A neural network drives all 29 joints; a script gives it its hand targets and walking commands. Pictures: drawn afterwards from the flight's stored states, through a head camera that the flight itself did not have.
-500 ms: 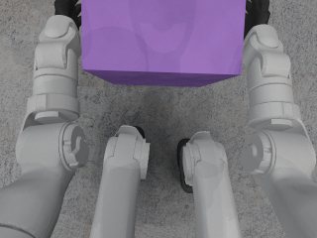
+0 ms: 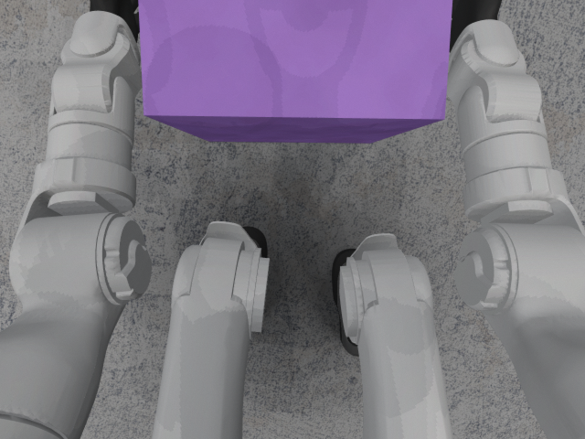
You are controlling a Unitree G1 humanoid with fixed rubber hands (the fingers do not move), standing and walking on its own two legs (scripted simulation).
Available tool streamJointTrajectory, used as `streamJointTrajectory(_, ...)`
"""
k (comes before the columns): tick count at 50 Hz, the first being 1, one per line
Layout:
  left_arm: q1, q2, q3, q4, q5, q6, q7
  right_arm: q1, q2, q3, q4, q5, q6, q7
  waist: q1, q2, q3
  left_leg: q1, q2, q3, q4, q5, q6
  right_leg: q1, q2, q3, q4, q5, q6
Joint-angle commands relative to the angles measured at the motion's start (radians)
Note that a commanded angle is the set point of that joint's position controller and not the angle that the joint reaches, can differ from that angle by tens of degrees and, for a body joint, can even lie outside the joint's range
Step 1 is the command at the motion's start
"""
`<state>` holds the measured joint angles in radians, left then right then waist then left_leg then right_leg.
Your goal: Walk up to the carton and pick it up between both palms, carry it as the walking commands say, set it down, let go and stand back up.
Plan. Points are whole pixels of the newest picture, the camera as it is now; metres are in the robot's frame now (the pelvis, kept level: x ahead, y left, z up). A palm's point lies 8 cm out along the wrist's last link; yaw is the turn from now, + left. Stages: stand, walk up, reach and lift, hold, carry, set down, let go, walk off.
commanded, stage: set down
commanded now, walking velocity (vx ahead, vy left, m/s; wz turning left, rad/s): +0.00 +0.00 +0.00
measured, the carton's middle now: (292, 73) +0.50 +0.05 -0.23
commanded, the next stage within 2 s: none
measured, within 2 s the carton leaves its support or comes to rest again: rests again in 1.50 s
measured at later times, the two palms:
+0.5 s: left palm (121, 27) +0.52 +0.24 -0.16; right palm (457, 33) +0.54 -0.12 -0.16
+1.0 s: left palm (119, 29) +0.52 +0.24 -0.17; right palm (455, 29) +0.55 -0.12 -0.16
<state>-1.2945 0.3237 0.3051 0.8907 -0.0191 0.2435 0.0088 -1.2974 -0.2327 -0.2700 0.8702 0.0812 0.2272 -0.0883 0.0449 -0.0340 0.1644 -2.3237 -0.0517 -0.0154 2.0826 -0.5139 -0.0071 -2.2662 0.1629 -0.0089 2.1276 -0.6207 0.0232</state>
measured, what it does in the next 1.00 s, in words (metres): stands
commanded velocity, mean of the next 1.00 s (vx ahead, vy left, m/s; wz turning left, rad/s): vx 0.00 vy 0.00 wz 0.00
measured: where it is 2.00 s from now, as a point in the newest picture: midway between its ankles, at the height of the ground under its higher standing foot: (298, 308)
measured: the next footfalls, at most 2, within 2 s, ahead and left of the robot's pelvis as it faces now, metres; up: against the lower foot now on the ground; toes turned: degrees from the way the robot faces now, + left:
none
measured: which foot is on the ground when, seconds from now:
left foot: down 0.00-1.00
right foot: down 0.00-1.00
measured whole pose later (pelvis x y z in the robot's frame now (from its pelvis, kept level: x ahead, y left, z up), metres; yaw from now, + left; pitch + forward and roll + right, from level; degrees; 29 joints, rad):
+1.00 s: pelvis -0.01 +0.00 -0.02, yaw +0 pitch +38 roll -1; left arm -1.38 0.37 0.27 1.04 -0.03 0.21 0.00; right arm -1.40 -0.24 -0.30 0.99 0.01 0.19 -0.07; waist 0.05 -0.04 0.28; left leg -2.31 -0.02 0.01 2.16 -0.51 0.02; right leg -2.25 0.13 -0.02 2.20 -0.62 0.01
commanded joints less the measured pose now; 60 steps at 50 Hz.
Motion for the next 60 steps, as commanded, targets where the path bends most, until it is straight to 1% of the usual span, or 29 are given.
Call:
streamJointTrajectory(1, -0.573, -0.840, -0.349, -0.130, -0.097, -0.026, -0.234, -0.594, 0.905, 0.385, -0.121, 0.080, -0.010, 0.210, 0.055, -0.032, -1.140, 0.672, -0.024, 0.040, -0.108, 0.361, 0.022, 0.477, -0.013, -0.029, -0.182, 0.325, -0.012)
streamJointTrajectory(5, -0.608, -0.818, -0.345, -0.127, -0.105, -0.032, -0.239, -0.613, 0.891, 0.372, -0.108, 0.073, -0.015, 0.203, 0.047, -0.031, -1.116, 0.645, -0.018, 0.042, -0.102, 0.325, 0.023, 0.484, -0.017, -0.023, -0.180, 0.302, -0.017)
streamJointTrajectory(8, -0.623, -0.813, -0.347, -0.121, -0.113, -0.037, -0.240, -0.628, 0.885, 0.370, -0.107, 0.072, -0.020, 0.199, 0.046, -0.026, -1.107, 0.643, -0.015, 0.041, -0.097, 0.322, 0.023, 0.485, -0.019, -0.022, -0.174, 0.299, -0.019)
streamJointTrajectory(17, -0.615, -0.826, -0.349, -0.087, -0.120, -0.047, -0.238, -0.635, 0.882, 0.366, -0.089, 0.073, -0.033, 0.205, 0.052, -0.021, -1.069, 0.664, -0.015, 0.030, -0.083, 0.347, 0.022, 0.442, -0.018, -0.027, -0.151, 0.299, -0.021)
streamJointTrajectory(23, -0.613, -0.830, -0.359, -0.088, -0.128, -0.057, -0.233, -0.635, 0.878, 0.370, -0.088, 0.080, -0.044, 0.208, 0.054, -0.020, -1.063, 0.682, -0.018, 0.023, -0.071, 0.374, 0.022, 0.421, -0.018, -0.027, -0.135, 0.312, -0.022)
streamJointTrajectory(29, -0.618, -0.823, -0.357, -0.072, -0.129, -0.061, -0.231, -0.618, 0.862, 0.349, -0.050, 0.066, -0.046, 0.214, 0.046, -0.008, -1.007, 0.672, -0.016, 0.017, -0.069, 0.349, 0.022, 0.375, -0.022, -0.027, -0.131, 0.278, -0.026)
streamJointTrajectory(40, -0.621, -0.792, -0.318, -0.011, -0.107, -0.062, -0.239, -0.604, 0.826, 0.294, 0.026, 0.029, -0.040, 0.227, 0.041, -0.010, -0.893, 0.612, -0.007, 0.016, -0.066, 0.270, 0.026, 0.322, -0.031, -0.021, -0.131, 0.206, -0.034)
streamJointTrajectory(46, -0.617, -0.780, -0.307, 0.007, -0.101, -0.062, -0.244, -0.579, 0.813, 0.266, 0.063, 0.004, -0.036, 0.234, 0.029, -0.008, -0.850, 0.594, -0.004, 0.014, -0.059, 0.255, 0.026, 0.308, -0.034, -0.018, -0.126, 0.196, -0.040)
streamJointTrajectory(53, -0.594, -0.770, -0.288, 0.031, -0.093, -0.062, -0.250, -0.554, 0.806, 0.250, 0.078, -0.017, -0.031, 0.240, 0.022, -0.019, -0.811, 0.571, -0.002, 0.012, -0.048, 0.243, 0.026, 0.310, -0.038, -0.015, -0.121, 0.191, -0.041)
streamJointTrajectory(60, -0.578, -0.730, -0.268, 0.043, -0.083, -0.067, -0.241, -0.534, 0.761, 0.235, 0.086, -0.030, -0.035, 0.231, 0.017, -0.020, -0.795, 0.579, -0.001, 0.013, -0.037, 0.238, 0.020, 0.324, -0.041, -0.017, -0.113, 0.187, -0.038)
